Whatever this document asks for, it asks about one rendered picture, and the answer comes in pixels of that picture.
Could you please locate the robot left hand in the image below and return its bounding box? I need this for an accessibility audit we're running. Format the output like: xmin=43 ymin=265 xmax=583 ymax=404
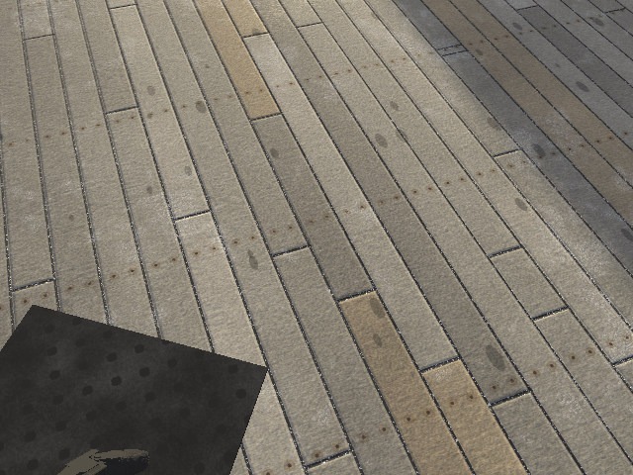
xmin=57 ymin=449 xmax=149 ymax=475

